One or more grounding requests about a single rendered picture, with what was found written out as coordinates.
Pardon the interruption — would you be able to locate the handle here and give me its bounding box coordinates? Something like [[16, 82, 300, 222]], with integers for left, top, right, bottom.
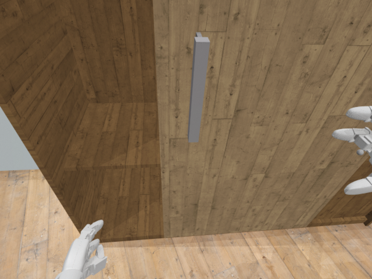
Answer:
[[188, 32, 210, 142]]

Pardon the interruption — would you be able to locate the right robot hand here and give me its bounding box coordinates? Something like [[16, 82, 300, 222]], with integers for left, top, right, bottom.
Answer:
[[332, 106, 372, 195]]

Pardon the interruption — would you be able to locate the left robot hand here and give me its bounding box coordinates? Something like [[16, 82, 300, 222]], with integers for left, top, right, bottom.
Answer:
[[62, 220, 107, 279]]

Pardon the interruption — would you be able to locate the wardrobe door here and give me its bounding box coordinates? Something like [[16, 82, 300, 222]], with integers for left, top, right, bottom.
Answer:
[[313, 156, 372, 220], [153, 0, 372, 238]]

